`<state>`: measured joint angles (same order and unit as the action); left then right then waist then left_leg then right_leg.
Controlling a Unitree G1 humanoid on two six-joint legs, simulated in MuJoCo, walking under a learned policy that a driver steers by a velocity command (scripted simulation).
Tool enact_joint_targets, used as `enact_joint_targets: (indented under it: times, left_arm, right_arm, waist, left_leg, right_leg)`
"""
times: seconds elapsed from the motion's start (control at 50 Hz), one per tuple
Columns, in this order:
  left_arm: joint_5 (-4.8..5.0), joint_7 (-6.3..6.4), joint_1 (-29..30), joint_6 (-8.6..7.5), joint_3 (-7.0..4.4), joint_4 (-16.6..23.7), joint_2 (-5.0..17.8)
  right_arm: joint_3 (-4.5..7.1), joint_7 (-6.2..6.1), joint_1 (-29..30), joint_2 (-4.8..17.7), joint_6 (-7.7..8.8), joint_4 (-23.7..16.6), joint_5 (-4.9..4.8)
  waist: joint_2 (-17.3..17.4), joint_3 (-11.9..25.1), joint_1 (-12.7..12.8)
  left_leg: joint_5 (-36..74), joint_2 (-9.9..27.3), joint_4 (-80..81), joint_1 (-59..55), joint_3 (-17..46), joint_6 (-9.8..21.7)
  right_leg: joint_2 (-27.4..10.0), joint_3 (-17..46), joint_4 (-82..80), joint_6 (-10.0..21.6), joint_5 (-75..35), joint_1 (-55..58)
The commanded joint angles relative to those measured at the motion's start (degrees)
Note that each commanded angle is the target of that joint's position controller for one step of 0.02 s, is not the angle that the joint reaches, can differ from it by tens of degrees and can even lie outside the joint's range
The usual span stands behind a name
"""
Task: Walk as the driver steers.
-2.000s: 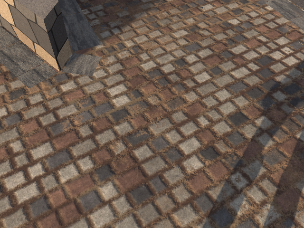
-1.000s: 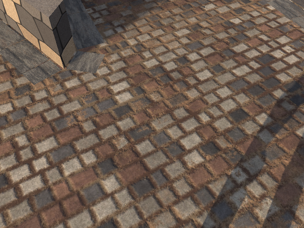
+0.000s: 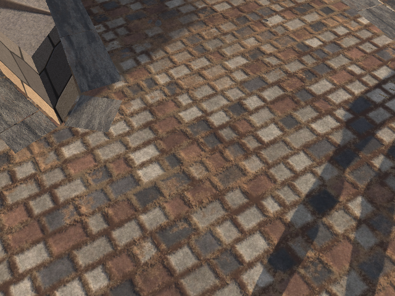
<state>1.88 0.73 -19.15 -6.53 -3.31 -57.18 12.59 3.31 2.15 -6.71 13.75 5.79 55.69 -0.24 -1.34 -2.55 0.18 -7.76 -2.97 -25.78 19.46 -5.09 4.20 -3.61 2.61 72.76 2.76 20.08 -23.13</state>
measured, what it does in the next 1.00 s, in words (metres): walks ahead: right foot, then left foot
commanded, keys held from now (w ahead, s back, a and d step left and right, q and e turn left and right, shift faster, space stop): w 0.54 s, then s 0.20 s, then s+e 0.20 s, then w+e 0.06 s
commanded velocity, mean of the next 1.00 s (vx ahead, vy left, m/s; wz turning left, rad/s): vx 0.31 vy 0.00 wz -0.06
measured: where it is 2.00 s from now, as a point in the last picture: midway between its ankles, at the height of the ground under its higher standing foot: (260, 210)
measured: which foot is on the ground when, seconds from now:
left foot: down 0.00-0.40, up 0.42-0.82, down 0.84-1.00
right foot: up 0.00-0.38, down 0.40-0.86, up 0.88-1.00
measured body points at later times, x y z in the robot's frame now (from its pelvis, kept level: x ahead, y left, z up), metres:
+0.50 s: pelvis +0.29 -0.07 +0.00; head +0.33 -0.08 +0.44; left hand +0.43 +0.18 -0.12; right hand +0.30 -0.34 -0.15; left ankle +0.15 +0.07 -0.64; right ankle +0.37 -0.16 -0.73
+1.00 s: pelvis +0.43 -0.06 +0.00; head +0.48 -0.04 +0.44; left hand +0.55 +0.21 -0.14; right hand +0.57 -0.34 -0.11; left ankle +0.55 +0.05 -0.73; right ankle +0.37 -0.17 -0.64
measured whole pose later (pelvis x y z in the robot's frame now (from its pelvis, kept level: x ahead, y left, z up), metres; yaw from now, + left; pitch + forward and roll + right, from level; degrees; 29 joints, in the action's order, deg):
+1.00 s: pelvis +0.43 -0.06 +0.00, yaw -5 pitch +2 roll -1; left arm 1.0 2.8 -9.7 1.7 -4.1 -51.3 16.6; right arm 2.5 -3.1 -2.6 13.8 0.1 50.7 1.2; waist -1.7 -3.2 0.6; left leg -3.6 2.5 -26.4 24.7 -4.1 1.9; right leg 2.3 1.0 69.0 -3.2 31.0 -29.1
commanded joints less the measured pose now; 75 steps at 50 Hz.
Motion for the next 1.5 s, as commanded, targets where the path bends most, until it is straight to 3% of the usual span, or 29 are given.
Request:
enact_joint_targets:
  times: [0.02, 0.2, 0.34, 0.38, 0.4, 0.42, 0.44, 0.46, 0.5, 0.52, 0.62, 0.68, 0.76, 0.82, 0.86, 0.88, 0.9, 0.94, 1.0, 1.12, 1.16, 1.18, 1.2, 1.22, 1.24, 1.26, 1.3, 1.36, 1.5]
  left_arm:
    - [-0.24, 0.87, -4.58, 0.81, -1.35, 2.67, 2.37]
    - [-1.13, -0.40, 15.90, 0.94, -0.77, 9.76, 2.80]
    - [-0.37, -2.74, 21.12, 0.15, -0.77, 13.06, 5.61]
    - [-0.60, -2.54, 7.73, -0.07, -2.98, 9.29, 9.71]
    - [-1.31, -2.04, -3.62, -0.03, -4.38, 6.84, 14.39]
    - [-1.70, -2.43, -8.25, 0.20, -5.38, 5.02, 19.24]
    - [-1.53, -2.52, -7.98, 0.15, -3.68, 5.51, 13.19]
    - [-1.34, -2.33, -2.43, -0.04, -2.76, 6.50, 10.47]
    - [-2.02, -2.40, 5.80, -0.09, -1.67, 8.10, 7.42]
    - [-2.49, -2.54, 7.02, -0.28, -1.23, 7.94, 6.06]
    - [-3.18, -1.46, 6.46, -0.44, -1.01, 5.74, 7.12]
    - [-2.92, -0.46, 5.79, 0.52, -0.97, 5.12, 8.53]
    - [-2.08, 0.02, 3.90, 1.89, -0.86, 3.15, 8.91]
    - [-0.81, 0.34, 6.23, 3.16, -1.17, 3.87, 9.52]
    - [-2.47, 0.41, -0.14, 2.75, -0.23, 4.84, 5.43]
    - [-1.50, 0.68, -1.44, 3.21, 0.39, 5.28, 3.88]
    - [-0.59, 0.80, 0.75, 4.35, -0.77, 5.91, 7.94]
    - [-0.26, 2.15, 2.15, 7.54, -1.79, 6.32, 8.85]
    - [-1.08, 2.77, -0.82, 10.32, -2.13, 7.15, 7.25]
    - [-1.58, 0.54, -2.32, 9.15, -2.61, 8.11, 8.16]
    - [-1.86, -0.01, -9.56, 9.55, -2.89, 4.32, 7.30]
    - [-1.73, -0.05, -13.52, 9.09, -2.98, 2.62, 7.21]
    - [-1.55, 0.15, -11.84, 8.14, -2.07, 4.70, 8.83]
    - [-3.03, -0.58, -7.68, 5.84, -3.38, 7.91, 15.56]
    - [-3.64, -0.03, -1.51, 3.90, -3.39, 9.51, 15.28]
    - [-2.97, 0.48, 1.07, 2.97, -2.93, 9.75, 13.87]
    - [-1.58, 0.67, -1.07, 2.52, -2.22, 9.14, 11.19]
    - [-1.41, 1.02, -7.88, 1.98, -1.43, 7.41, 8.11]
    - [-1.02, 1.67, -12.86, 2.77, -2.30, 7.01, 9.45]
  right_arm:
    - [0.09, 0.22, -1.35, 3.02, 1.15, -0.88, 0.50]
    - [0.75, -2.53, -11.71, 8.31, 0.46, 1.26, -0.36]
    - [1.72, -2.82, -16.39, 10.13, -1.39, 3.06, -1.06]
    - [1.38, -2.79, -14.22, 9.25, -2.05, 2.31, -0.75]
    - [0.35, -2.77, -14.61, 7.05, -2.06, 0.85, 0.18]
    - [-1.99, -2.13, -21.98, -1.22, -0.73, 0.44, 0.02]
    - [-0.82, -1.85, -19.07, 4.34, 0.78, 1.08, -1.41]
    - [0.12, -1.73, -13.20, 7.96, 1.62, -0.77, -2.60]
    - [0.53, -2.48, -8.09, 7.51, 1.50, -1.66, -1.47]
    - [0.81, -2.60, -9.20, 6.73, 0.67, -1.44, -1.10]
    - [0.66, -3.37, -9.08, 3.08, -1.64, -1.78, 0.22]
    - [-0.03, -2.96, -3.72, 2.19, -1.56, -2.86, 0.57]
    - [0.29, -2.69, -0.18, 4.54, -1.86, -3.61, 0.43]
    - [1.62, -3.23, -3.48, 7.91, -1.57, -2.75, 1.21]
    - [2.99, -4.93, -5.47, 14.43, -2.26, -3.29, 2.39]
    - [2.54, -5.14, -7.58, 12.47, -3.38, -3.66, 1.94]
    - [1.60, -5.12, -7.24, 10.22, -3.97, -4.98, 1.65]
    - [0.99, -5.62, 1.45, 8.84, -5.07, -7.75, 1.57]
    - [0.99, -5.79, 6.70, 8.63, -6.31, -8.24, 1.24]
    - [2.95, -5.91, 6.00, 12.70, -4.91, -7.55, -1.64]
    - [2.68, -5.42, 8.95, 10.39, -5.21, -8.58, -1.96]
    - [2.19, -4.73, 9.96, 6.96, -5.50, -9.06, -1.51]
    - [0.87, -3.28, 9.55, 0.94, -5.33, -9.77, -0.93]
    - [1.61, -2.62, 16.00, 4.32, -3.81, -14.27, -2.08]
    - [3.04, -2.79, 16.85, 10.09, -2.45, -14.18, -3.03]
    - [3.73, -3.07, 14.25, 11.71, -1.81, -12.61, -1.93]
    - [3.80, -3.28, 11.48, 9.75, -1.41, -10.07, 0.31]
    - [3.37, -2.43, 12.11, 6.65, -0.78, -9.95, -0.44]
    - [1.99, -0.99, 19.88, 4.83, 0.58, -13.45, -1.24]
  waist:
    - [4.65, 3.56, 1.64]
    - [3.69, -1.36, -2.51]
    - [5.35, -1.43, -2.38]
    - [5.27, 6.54, 4.70]
    - [-0.06, 15.58, 8.27]
    - [-16.30, 23.73, 4.68]
    - [-12.02, 24.57, 6.20]
    - [-8.99, 15.83, 5.59]
    - [-1.42, 7.86, 2.28]
    - [-2.43, 6.91, 0.21]
    - [-1.52, 3.31, -3.28]
    - [-3.58, 5.16, -1.28]
    - [-4.49, 5.40, 0.18]
    - [-2.97, 5.30, -2.66]
    - [9.96, 12.67, 1.05]
    - [17.88, 18.02, -1.63]
    - [12.95, 20.74, -2.66]
    - [7.55, 15.67, 0.36]
    - [11.20, 10.29, 3.18]
    - [11.94, 10.44, 3.56]
    - [6.83, 6.60, 6.97]
    - [-2.98, 3.24, 8.16]
    - [-13.88, -0.46, 4.59]
    - [-14.66, -3.74, 5.07]
    - [-9.19, -7.44, 2.38]
    - [-7.32, -6.60, 0.46]
    - [-4.73, -2.91, 0.58]
    - [-5.41, -0.54, 2.01]
    - [-8.26, -3.26, 6.11]
  left_leg:
    - [1.23, 15.33, 17.48, -5.86, 16.86, 9.97]
    - [6.87, 12.91, 20.11, -8.67, 8.26, 7.85]
    - [12.23, 18.52, 11.91, -22.08, 9.68, 5.78]
    - [29.19, 14.63, -3.95, -20.08, 5.97, 3.34]
    - [18.86, 11.10, -22.02, -9.02, 2.81, 1.11]
    - [-16.30, -0.04, -43.00, 14.49, 2.97, -2.61]
    - [-24.31, 1.56, -50.68, 21.29, 11.55, -1.71]
    - [-20.30, 4.58, -52.34, 25.47, 11.02, -0.58]
    - [-11.76, 9.49, -46.25, 21.07, 9.07, -0.55]
    - [-9.63, 11.11, -43.47, 17.23, 9.55, -0.50]
    - [-4.48, 9.67, -29.82, 12.66, 7.32, -3.66]
    - [6.89, 6.67, -15.58, 6.41, 4.52, -4.25]
    - [8.60, 4.92, -8.89, 3.79, 5.52, -3.71]
    - [14.33, 3.76, 1.92, -2.12, 5.54, -1.76]
    - [63.31, 18.76, -3.80, -22.40, 15.71, 6.29]
    - [72.64, 28.29, -2.37, -27.54, 24.28, 15.09]
    - [64.45, 28.41, -0.05, -24.47, 24.25, 16.20]
    - [43.89, 24.33, 2.70, -13.13, 17.40, 13.35]
    - [-4.99, 18.55, 12.51, -0.10, 11.06, 8.53]
    - [-23.33, 20.28, 16.60, 2.09, 8.00, 4.59]
    - [-29.13, 17.19, 8.92, 6.83, 2.97, 0.75]
    - [-30.88, 12.71, -7.27, 14.85, -2.00, -2.40]
    - [-27.35, 7.40, -30.00, 29.90, -2.76, -5.11]
    - [-20.21, 4.82, -28.49, 37.62, 7.51, -3.62]
    - [-11.90, 5.95, -29.24, 37.76, 9.74, -2.79]
    - [-5.24, 6.78, -27.63, 35.33, 10.10, -2.93]
    - [1.10, 6.32, -25.31, 29.32, 9.01, -4.24]
    - [7.73, 4.84, -20.29, 26.71, 8.24, -4.72]
    - [8.51, 3.23, -6.95, 21.67, 7.10, -6.53]
  right_leg:
    - [-5.72, 2.01, -1.51, 0.78, -3.83, -7.87]
    - [-3.84, -2.62, -33.07, -2.39, -25.83, -13.59]
    - [-0.79, -3.23, -43.16, 0.65, -16.67, -10.86]
    - [2.86, -6.08, -44.58, 3.47, -15.86, 7.48]
    - [-5.99, 3.84, -42.74, 7.22, -17.53, 25.61]
    - [-19.24, 32.42, -49.99, 16.86, -6.60, 45.99]
    - [-19.15, 39.51, -55.32, 15.91, -1.66, 46.39]
    - [-17.25, 30.43, -55.39, 12.91, -4.89, 39.43]
    - [-13.06, 17.48, -58.05, 10.80, -16.86, 23.23]
    - [-11.36, 13.81, -59.74, 10.06, -18.93, 18.77]
    - [-8.59, 1.08, -59.75, 10.07, -53.59, 10.98]
    - [-5.01, -4.68, -58.56, 7.63, -55.55, 10.24]
    - [-6.57, -2.17, -55.33, 7.68, -49.55, 14.44]
    - [-4.69, 1.29, -46.32, 4.95, -41.46, 15.12]
    - [3.86, -1.55, -31.53, -1.09, -10.85, 1.63]
    - [9.04, -3.02, -16.54, -4.18, 19.36, -6.13]
    - [7.89, 0.90, -3.99, -5.33, 23.88, -6.98]
    - [5.56, 2.30, 4.76, -6.32, 17.47, -8.07]
    - [3.10, -3.54, -2.10, -6.77, 6.15, -3.73]
    - [2.63, -9.03, -31.75, -0.59, 3.72, 12.35]
    - [4.15, -10.82, -43.17, 2.84, 2.23, 18.32]
    - [-0.11, -1.08, -51.02, 6.29, 11.24, 20.88]
    - [-12.12, 20.70, -54.89, 10.61, 21.26, 20.68]
    - [-18.41, 40.99, -70.12, 17.06, 37.77, 14.35]
    - [-17.98, 38.86, -72.06, 14.40, 32.02, 13.91]
    - [-15.91, 32.21, -69.58, 10.87, 21.57, 15.04]
    - [-11.55, 22.49, -67.18, 7.70, 10.95, 16.64]
    - [-8.93, 16.53, -66.02, 6.78, -0.47, 21.46]
    - [-7.89, 15.33, -63.47, 7.75, -5.96, 21.87]
Next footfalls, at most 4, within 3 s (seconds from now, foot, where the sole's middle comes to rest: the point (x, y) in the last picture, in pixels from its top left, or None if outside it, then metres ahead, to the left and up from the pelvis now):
0.40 right None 0.41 -0.16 -0.77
0.84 left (194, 257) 0.59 0.05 -0.77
1.18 right None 0.42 -0.17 -0.77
1.66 left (218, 210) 0.77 -0.05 -0.77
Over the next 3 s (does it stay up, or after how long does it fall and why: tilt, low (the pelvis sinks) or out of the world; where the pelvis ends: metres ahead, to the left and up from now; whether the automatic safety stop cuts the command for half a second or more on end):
stays up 1.25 -0.38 0.01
